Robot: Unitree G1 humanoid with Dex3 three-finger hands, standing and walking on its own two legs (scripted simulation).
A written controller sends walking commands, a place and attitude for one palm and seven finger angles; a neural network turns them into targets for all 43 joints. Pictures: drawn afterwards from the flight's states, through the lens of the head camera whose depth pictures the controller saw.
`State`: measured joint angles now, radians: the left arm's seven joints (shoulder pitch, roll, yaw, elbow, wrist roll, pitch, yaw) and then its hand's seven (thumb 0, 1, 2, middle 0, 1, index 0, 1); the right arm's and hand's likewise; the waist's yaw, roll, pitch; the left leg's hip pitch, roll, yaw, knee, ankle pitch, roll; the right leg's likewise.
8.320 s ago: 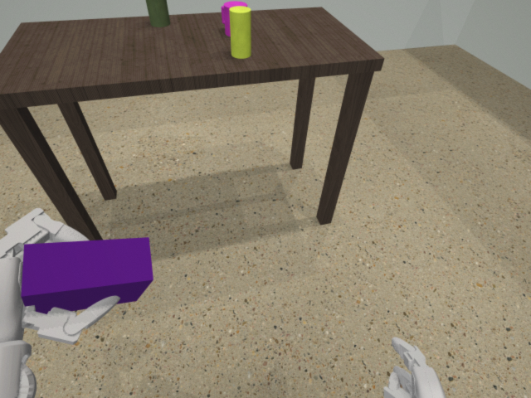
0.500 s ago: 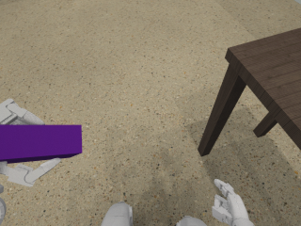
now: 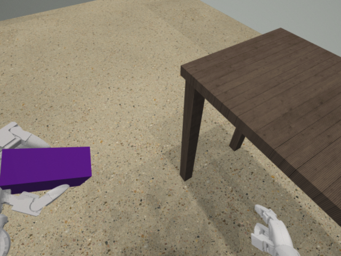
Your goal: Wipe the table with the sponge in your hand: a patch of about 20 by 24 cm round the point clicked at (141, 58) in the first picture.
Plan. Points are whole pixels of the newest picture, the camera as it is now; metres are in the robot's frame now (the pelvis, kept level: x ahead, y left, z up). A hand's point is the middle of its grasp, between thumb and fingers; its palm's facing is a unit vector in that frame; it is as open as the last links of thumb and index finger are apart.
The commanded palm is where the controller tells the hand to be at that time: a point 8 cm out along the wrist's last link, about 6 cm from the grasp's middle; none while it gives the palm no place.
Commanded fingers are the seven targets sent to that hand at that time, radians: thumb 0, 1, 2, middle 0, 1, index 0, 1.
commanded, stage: turn to face it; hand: left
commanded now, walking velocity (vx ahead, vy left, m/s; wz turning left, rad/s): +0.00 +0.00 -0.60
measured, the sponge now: (60, 169) +0.23 +0.21 +0.15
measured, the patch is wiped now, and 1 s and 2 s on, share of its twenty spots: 0.00 0.00 0.00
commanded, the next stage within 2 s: none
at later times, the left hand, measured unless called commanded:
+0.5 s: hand (136, 164) +0.25 +0.08 +0.15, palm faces +0.04 -0.86 -0.52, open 9.7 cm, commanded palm +0.18 +0.17 +0.17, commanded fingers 0.00 0.10 1.30 -1.20 -1.60 -1.20 -1.60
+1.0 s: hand (209, 199) +0.20 -0.04 +0.15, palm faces -0.20 -0.87 -0.44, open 9.7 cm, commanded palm +0.17 +0.06 +0.17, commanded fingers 0.00 0.10 1.30 -1.20 -1.60 -1.20 -1.60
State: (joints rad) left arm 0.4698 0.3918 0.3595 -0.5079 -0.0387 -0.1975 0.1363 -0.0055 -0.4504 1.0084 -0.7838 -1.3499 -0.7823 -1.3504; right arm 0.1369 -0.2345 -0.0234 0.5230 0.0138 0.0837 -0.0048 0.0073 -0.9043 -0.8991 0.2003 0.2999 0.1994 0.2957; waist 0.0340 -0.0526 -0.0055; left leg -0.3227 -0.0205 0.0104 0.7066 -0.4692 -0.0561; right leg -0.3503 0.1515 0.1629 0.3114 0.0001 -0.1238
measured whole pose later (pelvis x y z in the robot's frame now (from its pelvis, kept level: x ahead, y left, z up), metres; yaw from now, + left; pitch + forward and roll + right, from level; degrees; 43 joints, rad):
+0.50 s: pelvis -0.06 -0.05 -0.02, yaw -18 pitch -1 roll +0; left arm 0.42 0.43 0.42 -0.60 -0.03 -0.20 0.13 -0.01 -0.45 1.01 -0.78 -1.35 -0.78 -1.35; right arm 0.11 -0.21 0.00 0.56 0.02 0.01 0.01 0.01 -0.90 -0.90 0.21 0.30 0.20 0.30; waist -0.03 0.00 0.22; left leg -0.42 0.10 0.03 1.09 -0.55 -0.09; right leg -0.39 0.04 0.00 0.62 -0.22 -0.05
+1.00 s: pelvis -0.12 -0.08 -0.03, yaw -36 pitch -2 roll +0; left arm 0.37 0.35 0.31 -0.55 -0.01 -0.15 0.13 -0.01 -0.45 1.01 -0.79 -1.35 -0.78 -1.35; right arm 0.17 -0.16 0.04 0.54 0.02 -0.04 0.00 0.01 -0.90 -0.90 0.21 0.30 0.21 0.30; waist 0.02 0.05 0.16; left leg -0.37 0.21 0.08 0.87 -0.48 -0.09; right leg -0.35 0.00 -0.11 0.71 -0.32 -0.04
